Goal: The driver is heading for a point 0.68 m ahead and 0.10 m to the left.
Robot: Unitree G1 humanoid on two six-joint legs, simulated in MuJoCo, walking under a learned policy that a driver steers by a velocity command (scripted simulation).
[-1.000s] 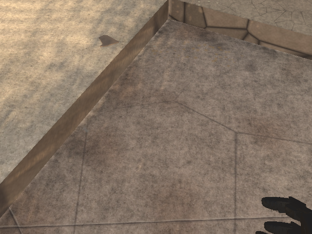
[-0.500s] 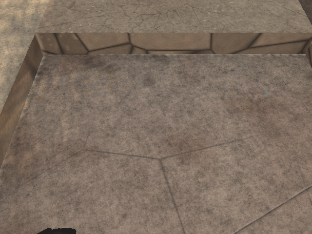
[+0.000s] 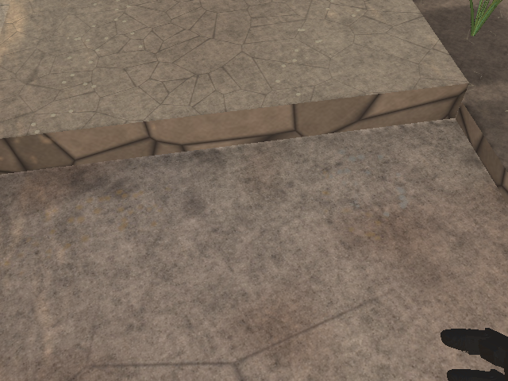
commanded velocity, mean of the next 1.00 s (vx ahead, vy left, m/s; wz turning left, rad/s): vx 0.06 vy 0.00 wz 0.03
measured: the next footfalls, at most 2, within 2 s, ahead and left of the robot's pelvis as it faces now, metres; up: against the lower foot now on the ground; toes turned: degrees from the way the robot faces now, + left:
right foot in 0.40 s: +0.11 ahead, -0.13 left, +0.00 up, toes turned -9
left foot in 0.82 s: +0.16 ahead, +0.11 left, +0.00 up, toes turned +4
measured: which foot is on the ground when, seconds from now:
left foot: down 0.00-0.56, up 0.58-0.80, down 0.82-1.00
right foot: down 0.00-0.00, up 0.02-0.38, down 0.40-0.82, up 0.84-1.00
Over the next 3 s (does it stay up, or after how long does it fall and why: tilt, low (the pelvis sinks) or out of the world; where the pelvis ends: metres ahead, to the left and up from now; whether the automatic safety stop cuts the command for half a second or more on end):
stays up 0.41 0.10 0.01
